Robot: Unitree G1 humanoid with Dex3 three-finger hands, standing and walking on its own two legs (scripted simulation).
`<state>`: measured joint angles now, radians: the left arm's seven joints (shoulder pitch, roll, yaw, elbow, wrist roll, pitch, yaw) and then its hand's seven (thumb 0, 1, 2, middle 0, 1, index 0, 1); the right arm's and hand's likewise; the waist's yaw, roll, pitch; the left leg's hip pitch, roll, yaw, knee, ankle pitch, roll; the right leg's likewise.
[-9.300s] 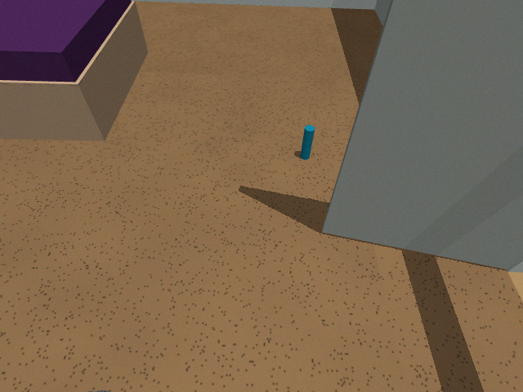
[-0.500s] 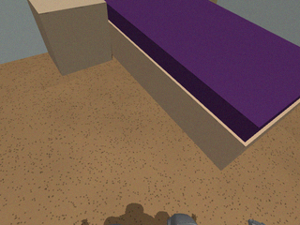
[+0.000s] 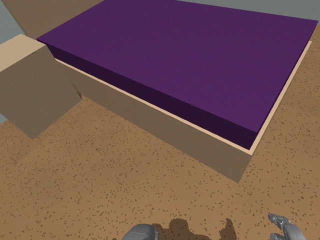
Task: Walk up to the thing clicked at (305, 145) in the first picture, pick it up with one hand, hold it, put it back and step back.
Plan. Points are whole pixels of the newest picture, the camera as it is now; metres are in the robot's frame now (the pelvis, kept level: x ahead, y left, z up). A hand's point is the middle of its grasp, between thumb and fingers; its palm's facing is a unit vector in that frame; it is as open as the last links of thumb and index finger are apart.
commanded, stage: walk up
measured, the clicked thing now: out of the picture -0.14 -1.27 -0.67
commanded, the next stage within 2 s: none
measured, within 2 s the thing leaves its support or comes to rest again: neither
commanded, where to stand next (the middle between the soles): +0.16 +0.09 m, yaw -111 degrees
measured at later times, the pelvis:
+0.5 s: pelvis +0.13 +0.17 -0.01, yaw -27 degrees
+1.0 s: pelvis +0.11 +0.25 -0.01, yaw -58 degrees
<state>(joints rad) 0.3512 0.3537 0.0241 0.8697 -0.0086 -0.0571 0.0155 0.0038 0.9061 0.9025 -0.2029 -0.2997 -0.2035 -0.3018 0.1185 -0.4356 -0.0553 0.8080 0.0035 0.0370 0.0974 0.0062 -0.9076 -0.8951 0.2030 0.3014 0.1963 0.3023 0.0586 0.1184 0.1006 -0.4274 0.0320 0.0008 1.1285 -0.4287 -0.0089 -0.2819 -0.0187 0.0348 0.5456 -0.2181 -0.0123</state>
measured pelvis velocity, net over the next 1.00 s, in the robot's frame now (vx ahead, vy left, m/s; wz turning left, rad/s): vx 0.11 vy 0.25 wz -1.01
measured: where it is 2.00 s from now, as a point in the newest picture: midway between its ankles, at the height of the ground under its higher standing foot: outside the picture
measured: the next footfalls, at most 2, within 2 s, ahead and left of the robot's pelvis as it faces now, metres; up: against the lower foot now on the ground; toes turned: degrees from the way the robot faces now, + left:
left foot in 0.34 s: +0.29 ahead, +0.21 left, +0.00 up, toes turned -22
right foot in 0.86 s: +0.06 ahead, +0.14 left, +0.00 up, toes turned -57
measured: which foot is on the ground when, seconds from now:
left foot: up 0.00-0.32, down 0.34-0.92, up 0.94-1.00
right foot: down 0.00-0.34, up 0.36-0.84, down 0.86-1.00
